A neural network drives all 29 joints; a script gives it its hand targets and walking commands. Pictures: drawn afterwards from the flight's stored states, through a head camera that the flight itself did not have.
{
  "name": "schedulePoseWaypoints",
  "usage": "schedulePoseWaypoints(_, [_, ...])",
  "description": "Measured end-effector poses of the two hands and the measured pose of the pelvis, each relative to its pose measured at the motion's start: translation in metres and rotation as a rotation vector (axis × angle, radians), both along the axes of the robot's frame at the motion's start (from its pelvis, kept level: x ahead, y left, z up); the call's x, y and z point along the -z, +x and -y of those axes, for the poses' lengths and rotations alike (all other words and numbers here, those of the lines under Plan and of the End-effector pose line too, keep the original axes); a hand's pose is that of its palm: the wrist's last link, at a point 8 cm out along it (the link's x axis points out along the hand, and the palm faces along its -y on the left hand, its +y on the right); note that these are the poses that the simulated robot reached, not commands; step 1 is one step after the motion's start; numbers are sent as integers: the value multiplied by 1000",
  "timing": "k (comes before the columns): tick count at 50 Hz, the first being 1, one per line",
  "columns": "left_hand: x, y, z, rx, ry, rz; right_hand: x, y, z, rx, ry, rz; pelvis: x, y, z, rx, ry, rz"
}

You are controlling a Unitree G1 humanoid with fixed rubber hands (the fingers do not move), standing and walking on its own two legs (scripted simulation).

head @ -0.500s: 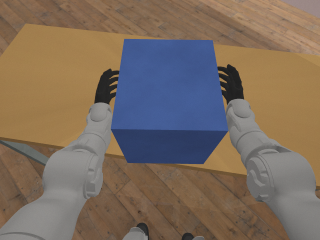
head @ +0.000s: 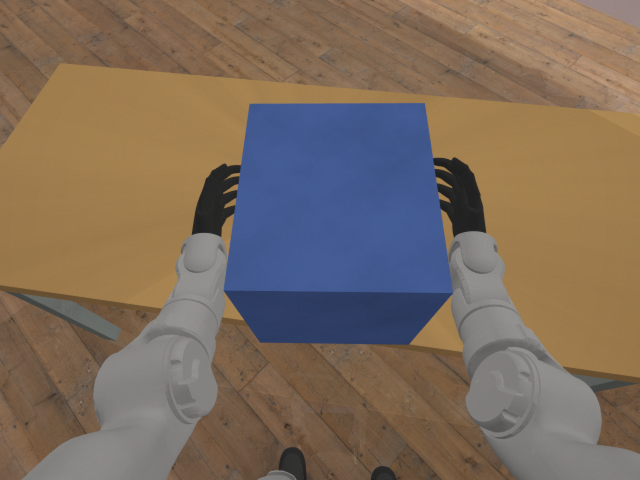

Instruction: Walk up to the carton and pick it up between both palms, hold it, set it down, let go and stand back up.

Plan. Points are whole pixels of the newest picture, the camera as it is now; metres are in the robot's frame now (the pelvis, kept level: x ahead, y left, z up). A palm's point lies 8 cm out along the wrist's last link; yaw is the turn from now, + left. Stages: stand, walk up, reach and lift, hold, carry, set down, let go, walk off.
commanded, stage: reach and lift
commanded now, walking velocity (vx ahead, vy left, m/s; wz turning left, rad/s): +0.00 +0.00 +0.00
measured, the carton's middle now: (335, 233) +0.45 +0.00 -0.05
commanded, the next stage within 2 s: none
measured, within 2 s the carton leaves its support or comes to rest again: leaves its support in 1.30 s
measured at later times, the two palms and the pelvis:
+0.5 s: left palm (210, 225) +0.43 +0.17 +0.01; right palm (466, 222) +0.42 -0.16 +0.02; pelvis +0.01 +0.00 +0.00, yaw +0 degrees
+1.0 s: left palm (209, 235) +0.41 +0.17 +0.01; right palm (468, 232) +0.40 -0.16 +0.02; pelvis +0.01 +0.00 +0.01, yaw +0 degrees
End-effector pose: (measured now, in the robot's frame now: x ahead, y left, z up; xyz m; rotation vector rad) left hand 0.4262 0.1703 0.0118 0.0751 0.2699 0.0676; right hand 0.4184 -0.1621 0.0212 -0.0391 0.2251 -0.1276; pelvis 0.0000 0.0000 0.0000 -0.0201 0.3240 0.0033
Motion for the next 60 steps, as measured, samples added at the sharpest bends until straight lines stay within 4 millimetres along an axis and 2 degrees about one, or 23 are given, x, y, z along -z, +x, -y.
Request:
schedulePoseWaypoints(16, [0,2,0,10,15,-9,0,1,1,-4,-26,-12,-4,13,3,9,5,24])
schedulePoseWaypoints(44, [0,-9,0,10,18,-3,-1,-10,1,-2,-42,-6,-5,8,3,10,3,27])
schedulePoseWaypoints(60, [-1,-26,5,2,-3,-16,-1,-29,5,12,-37,-17,-6,0,4,11,-1,48])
